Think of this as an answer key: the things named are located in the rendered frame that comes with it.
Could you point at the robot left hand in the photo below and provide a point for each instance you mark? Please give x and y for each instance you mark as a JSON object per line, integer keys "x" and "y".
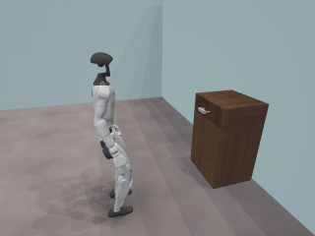
{"x": 116, "y": 129}

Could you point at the drawer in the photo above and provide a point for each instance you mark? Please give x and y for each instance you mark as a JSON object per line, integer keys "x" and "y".
{"x": 215, "y": 114}

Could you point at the right robot upper arm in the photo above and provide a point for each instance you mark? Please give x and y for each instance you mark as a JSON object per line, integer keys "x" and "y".
{"x": 102, "y": 98}

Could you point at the left robot thigh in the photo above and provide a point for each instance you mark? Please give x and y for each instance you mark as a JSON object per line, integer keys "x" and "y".
{"x": 120, "y": 142}

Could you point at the handle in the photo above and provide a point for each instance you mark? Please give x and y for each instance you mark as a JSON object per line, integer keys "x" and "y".
{"x": 202, "y": 110}

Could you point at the robot right hand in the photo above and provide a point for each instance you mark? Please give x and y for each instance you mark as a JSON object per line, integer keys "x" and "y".
{"x": 119, "y": 161}

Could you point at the humanoid robot head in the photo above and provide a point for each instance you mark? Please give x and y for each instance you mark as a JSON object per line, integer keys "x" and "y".
{"x": 101, "y": 59}

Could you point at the cabinet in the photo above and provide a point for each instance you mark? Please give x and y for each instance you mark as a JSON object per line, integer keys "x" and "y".
{"x": 226, "y": 156}

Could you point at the right robot forearm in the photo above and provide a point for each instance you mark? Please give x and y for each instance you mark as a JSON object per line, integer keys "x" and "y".
{"x": 104, "y": 133}

